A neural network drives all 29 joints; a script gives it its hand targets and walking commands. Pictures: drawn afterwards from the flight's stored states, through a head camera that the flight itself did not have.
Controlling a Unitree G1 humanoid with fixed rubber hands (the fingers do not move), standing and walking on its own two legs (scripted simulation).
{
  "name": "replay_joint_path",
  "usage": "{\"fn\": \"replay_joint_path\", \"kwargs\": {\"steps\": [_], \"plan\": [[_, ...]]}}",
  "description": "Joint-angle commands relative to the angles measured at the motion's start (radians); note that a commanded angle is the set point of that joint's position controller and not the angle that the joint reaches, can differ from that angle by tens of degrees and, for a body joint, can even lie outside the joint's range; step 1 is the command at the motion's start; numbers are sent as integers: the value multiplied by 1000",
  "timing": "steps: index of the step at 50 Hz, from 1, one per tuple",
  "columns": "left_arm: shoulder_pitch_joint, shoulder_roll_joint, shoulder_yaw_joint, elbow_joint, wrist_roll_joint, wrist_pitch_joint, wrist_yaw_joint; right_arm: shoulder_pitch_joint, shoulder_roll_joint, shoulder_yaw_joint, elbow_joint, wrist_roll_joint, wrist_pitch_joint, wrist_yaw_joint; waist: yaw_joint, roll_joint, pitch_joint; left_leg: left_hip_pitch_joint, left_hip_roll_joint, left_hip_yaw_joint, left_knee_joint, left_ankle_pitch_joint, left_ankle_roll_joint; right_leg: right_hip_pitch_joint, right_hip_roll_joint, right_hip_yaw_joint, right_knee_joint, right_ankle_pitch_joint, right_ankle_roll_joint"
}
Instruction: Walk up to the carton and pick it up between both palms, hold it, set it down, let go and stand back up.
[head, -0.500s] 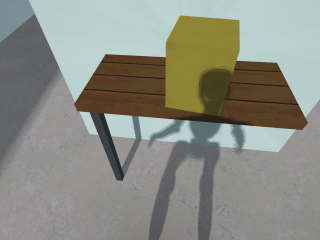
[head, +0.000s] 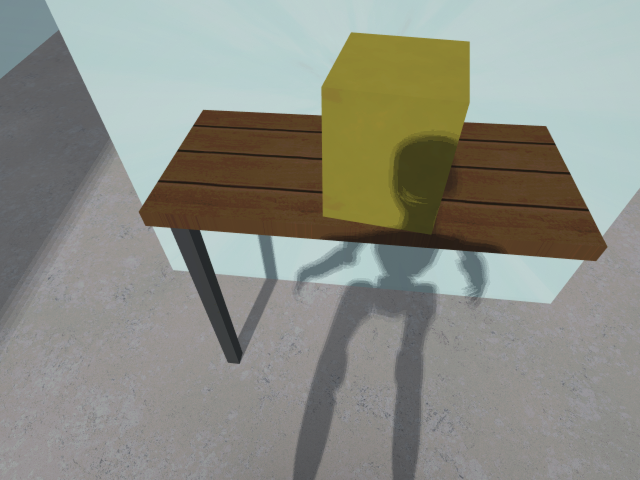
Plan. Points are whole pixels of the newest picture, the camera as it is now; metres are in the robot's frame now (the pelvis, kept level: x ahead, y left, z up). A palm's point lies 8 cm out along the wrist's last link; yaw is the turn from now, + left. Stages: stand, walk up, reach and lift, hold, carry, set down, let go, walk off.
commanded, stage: walk up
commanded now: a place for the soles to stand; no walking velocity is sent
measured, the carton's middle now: (391, 134) +0.67 -0.10 +0.10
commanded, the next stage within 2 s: none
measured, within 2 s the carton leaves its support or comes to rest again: neither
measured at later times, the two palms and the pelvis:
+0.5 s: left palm out of the picture +0.15 +0.26 -0.03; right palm out of the picture +0.18 -0.39 -0.07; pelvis +0.09 -0.07 +0.02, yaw -1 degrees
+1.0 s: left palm (161, 388) +0.26 +0.23 -0.04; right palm (624, 404) +0.28 -0.41 -0.09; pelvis +0.20 -0.09 +0.01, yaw -3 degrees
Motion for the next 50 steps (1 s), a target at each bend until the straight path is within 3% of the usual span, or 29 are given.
{"fn": "replay_joint_path", "kwargs": {"steps": [1, 3, 5, 6, 7, 8, 9, 10, 11, 12, 14, 16, 19, 24, 28, 29, 30, 31, 32, 34, 36, 41, 43, 44, 45, 46, 47, 48, 50], "plan": [[-80, 213, 79, -46, 35, -11, -31, 94, -366, -166, 2, -28, -59, -34, -79, 122, 75, 208, 317, -577, -530, -573, 258, -388, -6, 67, 150, -111, -45], [-87, 212, 82, -40, 30, -20, -37, 94, -343, -162, -2, -31, -61, -37, -88, 96, 53, 228, 277, -485, -498, -435, 243, -357, -13, 57, 101, -78, -36], [-50, 202, 89, -28, 27, -27, -47, 51, -327, -155, -14, -33, -55, -30, -67, 145, 28, 143, 221, -339, -470, -344, 210, -206, 12, -3, 12, -35, -28], [-2, 196, 93, -12, 21, -31, -48, -3, -319, -150, -24, -35, -49, -25, -30, 153, 26, 55, 196, -263, -437, -322, 192, -80, 32, -45, -65, 19, -29], [115, 190, 103, 21, 19, -34, -43, -72, -299, -143, -45, -37, -42, -21, 46, 98, -9, -59, 143, -158, -322, -325, 157, 129, 69, -94, -176, 97, -32], [274, 211, 125, 71, 25, -41, -30, -101, -237, -123, -55, -49, -30, -22, 131, -53, -75, -191, 68, -56, -63, -298, 115, 371, 99, -83, -242, 86, -35], [411, 320, 158, 94, 42, -47, -9, -154, -106, -84, -91, -35, -33, -24, 213, -368, -71, -468, -44, 72, 344, -224, 35, 500, -100, 349, -412, -258, -96], [297, 383, 153, 42, 38, -58, 2, -207, -113, -75, -110, -14, -37, -34, 182, -341, 5, -588, -73, -82, 410, -153, 14, 387, -314, 810, -650, -346, -197], [188, 354, 137, 21, 24, -56, -2, -209, -210, -95, -87, 0, -39, -33, 120, -127, 88, -567, 6, -117, 419, -56, 11, 308, -348, 800, -660, -347, -245], [118, 324, 133, 5, 19, -59, -1, -122, -223, -100, -61, 2, -46, -24, 58, -75, 90, -504, 34, -81, 392, 22, 4, 306, -311, 670, -601, -209, -229], [92, 276, 126, -2, 16, -61, 4, -27, -198, -98, -37, -5, -56, -16, 30, -122, 13, -377, 40, -29, 288, 59, 3, 334, -226, 444, -502, 130, -212], [115, 239, 116, 6, 15, -62, -1, -28, -159, -93, -49, -6, -57, -6, 43, -168, -13, -304, 31, 17, 182, 73, -7, 321, -180, 302, -471, 348, -229], [115, 243, 119, -6, 14, -58, -9, -78, -137, -87, -74, -11, -55, 3, 61, -202, 14, -264, 26, 53, 50, 119, -10, 295, -178, 234, -471, 361, -255], [71, 238, 108, -27, 9, -42, -22, -70, -135, -89, -70, -8, -67, 11, 61, -227, -22, -105, -25, 109, -167, 186, 2, 274, -170, 175, -415, 334, -232], [39, 185, 75, -36, 6, -33, -24, 78, -175, -115, -20, -21, -80, -6, -34, -109, -109, 279, -73, 114, -297, 167, 43, 110, -128, 102, -186, 345, -168], [49, 139, 58, -43, 2, -34, -22, 168, -222, -133, -2, -32, -87, -20, -80, 21, -165, 439, 16, -46, -365, 43, 85, -5, -73, 51, 48, 367, -134], [39, 71, 42, -75, -8, -35, -25, 200, -315, -154, -21, -40, -92, -31, -91, 205, -170, 561, 303, -544, -509, -222, 177, -276, 34, 2, 275, 61, -58], [5, 172, 59, -54, 3, -21, -14, 168, -337, -158, -25, -21, -91, -31, -89, 94, -75, 426, 382, -685, -603, -369, 236, -357, 43, 86, 345, -72, -46], [-11, 208, 67, -40, 2, -19, -15, 134, -313, -154, -24, -14, -89, -29, -70, 13, 18, 341, 368, -627, -599, -363, 261, -369, -3, 110, 346, -35, -44], [-1, 191, 65, -25, 0, -20, -26, 85, -270, -132, -29, -15, -82, -28, -49, 42, 78, 224, 266, -401, -588, -214, 217, -307, -45, 100, 231, 35, -45], [44, 173, 72, -2, 4, -20, -39, 71, -242, -119, -28, -21, -77, -22, -44, 108, 44, 156, 201, -253, -594, -123, 200, -188, -30, 41, 132, 75, -27], [78, 142, 77, 21, 8, -25, -40, -39, -240, -119, -67, -23, -51, -8, -10, 158, 28, 4, 188, -134, -530, -130, 203, 36, 15, -29, -106, 155, -14], [162, 141, 84, 66, 14, -37, -19, -101, -204, -105, -83, -24, -34, -9, 46, 69, -51, -31, 142, -65, -340, -100, 160, 225, 57, -45, -257, 283, -21], [196, 159, 91, 79, 23, -43, -4, -77, -159, -93, -79, -25, -21, -11, 61, -35, -88, -73, 99, -23, -193, -159, 125, 308, 77, -28, -302, 236, -14], [209, 213, 105, 81, 41, -49, 12, -51, -89, -70, -84, -17, -13, -15, 73, -212, -76, -172, 40, 35, 16, -181, 71, 339, -50, 187, -444, 38, -46], [152, 313, 115, 40, 42, -57, 26, -57, -45, -53, -96, -11, -5, -17, 64, -286, -9, -301, -61, 32, 168, -140, 4, 247, -296, 626, -641, -199, -133], [107, 343, 121, 32, 32, -52, 25, -66, -155, -82, -66, -9, 6, -26, 60, -161, 53, -271, -12, -74, 228, -115, 12, 129, -347, 661, -658, -323, -204], [69, 311, 112, 19, 26, -51, 26, -51, -179, -88, -59, -5, 3, -23, 37, -115, 89, -280, 1, -68, 228, -72, 11, 122, -325, 599, -642, -301, -228], [36, 271, 106, 12, 26, -52, 26, 16, -162, -89, -30, -13, -6, -19, 22, -163, 21, -219, 16, -30, 160, -12, 6, 175, -241, 415, -560, -88, -216]]}}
